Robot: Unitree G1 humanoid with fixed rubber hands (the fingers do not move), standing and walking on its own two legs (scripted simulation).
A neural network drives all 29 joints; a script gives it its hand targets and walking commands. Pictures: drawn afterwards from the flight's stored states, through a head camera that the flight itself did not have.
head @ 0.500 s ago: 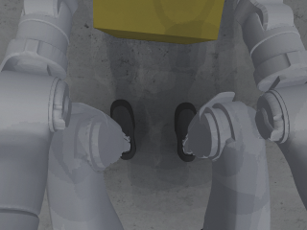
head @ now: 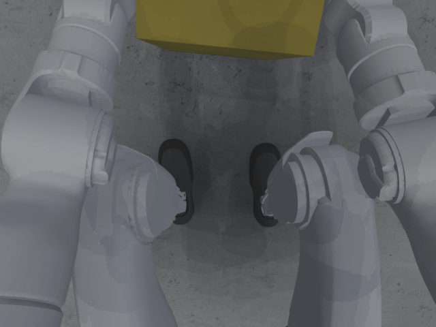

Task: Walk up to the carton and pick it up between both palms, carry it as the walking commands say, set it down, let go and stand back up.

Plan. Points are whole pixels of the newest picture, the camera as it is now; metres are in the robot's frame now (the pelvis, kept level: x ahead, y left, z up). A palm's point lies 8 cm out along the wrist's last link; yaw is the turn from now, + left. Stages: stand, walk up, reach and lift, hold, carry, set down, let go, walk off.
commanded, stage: reach and lift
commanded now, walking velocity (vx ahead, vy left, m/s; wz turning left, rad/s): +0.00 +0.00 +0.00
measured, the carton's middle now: out of the picture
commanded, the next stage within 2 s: none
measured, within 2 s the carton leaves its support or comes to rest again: leaves its support in 0.54 s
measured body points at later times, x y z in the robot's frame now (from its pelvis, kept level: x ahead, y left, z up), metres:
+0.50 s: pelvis +0.00 +0.01 -0.02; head +0.37 +0.02 +0.22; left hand +0.57 +0.14 -0.19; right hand +0.56 -0.15 -0.18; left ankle +0.13 +0.11 -0.34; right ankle +0.11 -0.10 -0.34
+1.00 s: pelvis -0.01 +0.00 +0.03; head +0.35 +0.03 +0.29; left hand +0.57 +0.15 -0.11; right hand +0.54 -0.15 -0.10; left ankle +0.13 +0.11 -0.34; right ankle +0.11 -0.11 -0.34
